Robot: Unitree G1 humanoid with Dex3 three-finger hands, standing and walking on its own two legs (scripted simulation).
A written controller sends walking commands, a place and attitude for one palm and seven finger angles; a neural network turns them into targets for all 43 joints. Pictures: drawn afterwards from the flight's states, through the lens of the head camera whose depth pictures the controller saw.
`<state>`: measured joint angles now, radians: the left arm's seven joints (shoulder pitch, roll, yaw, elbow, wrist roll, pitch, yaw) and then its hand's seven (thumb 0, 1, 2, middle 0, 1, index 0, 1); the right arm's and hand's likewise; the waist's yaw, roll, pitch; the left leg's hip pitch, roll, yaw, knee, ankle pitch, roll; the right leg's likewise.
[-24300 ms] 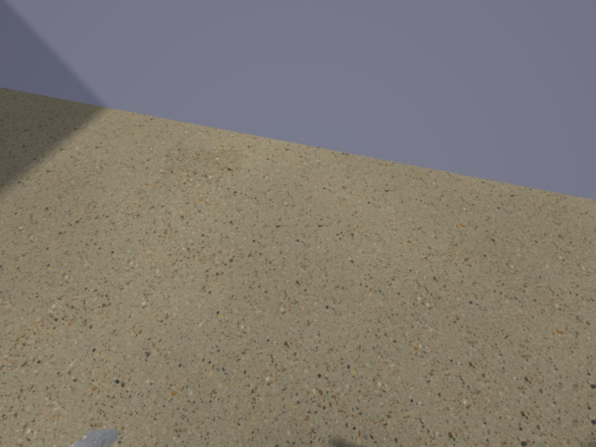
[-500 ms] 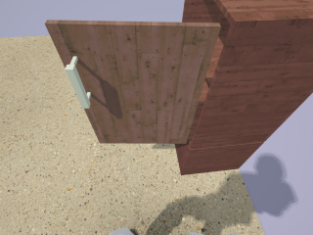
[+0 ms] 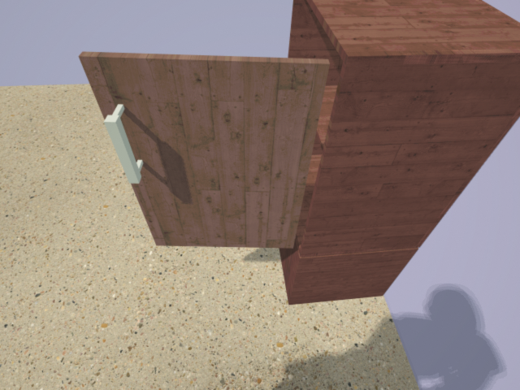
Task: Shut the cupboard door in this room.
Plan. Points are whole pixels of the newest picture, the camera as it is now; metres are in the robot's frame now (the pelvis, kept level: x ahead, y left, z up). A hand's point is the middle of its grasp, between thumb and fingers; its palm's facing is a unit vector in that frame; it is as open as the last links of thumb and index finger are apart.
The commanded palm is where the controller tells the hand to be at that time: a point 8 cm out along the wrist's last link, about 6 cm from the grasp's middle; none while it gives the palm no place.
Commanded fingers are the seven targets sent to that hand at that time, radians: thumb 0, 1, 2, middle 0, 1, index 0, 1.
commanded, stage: come to a stop and stand still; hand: left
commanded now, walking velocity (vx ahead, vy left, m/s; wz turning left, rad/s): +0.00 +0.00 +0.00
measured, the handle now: (127, 145) +0.54 +0.31 +0.06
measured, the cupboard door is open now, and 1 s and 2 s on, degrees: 84 84 84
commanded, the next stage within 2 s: look again from close up in 0.06 s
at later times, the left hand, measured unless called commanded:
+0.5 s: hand out of the picture +0.00 +0.19 -0.18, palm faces +0.04 -0.98 -0.19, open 7.3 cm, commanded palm none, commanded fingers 0.00 0.90 0.90 -0.20 -0.30 -0.20 -0.30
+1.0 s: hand out of the picture +0.01 +0.21 -0.19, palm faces +0.08 -0.98 -0.17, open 7.3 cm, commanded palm none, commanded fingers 0.00 0.90 0.90 -0.20 -0.30 -0.20 -0.30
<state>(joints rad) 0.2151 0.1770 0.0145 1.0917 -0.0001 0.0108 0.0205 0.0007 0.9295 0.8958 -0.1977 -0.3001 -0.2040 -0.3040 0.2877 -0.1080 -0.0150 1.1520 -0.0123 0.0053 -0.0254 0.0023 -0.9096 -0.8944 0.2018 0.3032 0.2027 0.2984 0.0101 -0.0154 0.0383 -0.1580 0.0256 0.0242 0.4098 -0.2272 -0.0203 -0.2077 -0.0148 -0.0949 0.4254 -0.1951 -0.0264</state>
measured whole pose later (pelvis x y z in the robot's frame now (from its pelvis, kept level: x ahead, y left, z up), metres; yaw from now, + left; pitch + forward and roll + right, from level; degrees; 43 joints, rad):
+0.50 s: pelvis +0.00 +0.02 +0.00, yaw +0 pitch -2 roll +0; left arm 0.31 0.15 -0.01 1.08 0.01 -0.02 0.02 0.00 0.91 0.90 -0.20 -0.30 -0.20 -0.30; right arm 0.32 -0.15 0.01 1.07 -0.02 -0.02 -0.02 0.01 -0.93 -0.89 0.20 0.30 0.20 0.30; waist 0.01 0.01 0.00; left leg -0.19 0.00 0.04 0.48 -0.27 0.01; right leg -0.24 -0.05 -0.08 0.50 -0.23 0.00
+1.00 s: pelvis +0.03 +0.04 -0.01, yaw +1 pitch +0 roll +0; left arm 0.33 0.17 0.03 1.06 0.02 0.00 0.01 0.00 0.91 0.90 -0.20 -0.30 -0.20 -0.30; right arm 0.32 -0.16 0.00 1.09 -0.03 0.00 -0.01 0.00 -0.91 -0.89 0.20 0.30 0.20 0.30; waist 0.02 -0.02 0.02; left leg -0.21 -0.02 0.03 0.57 -0.35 0.04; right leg -0.25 -0.07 -0.09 0.56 -0.31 0.02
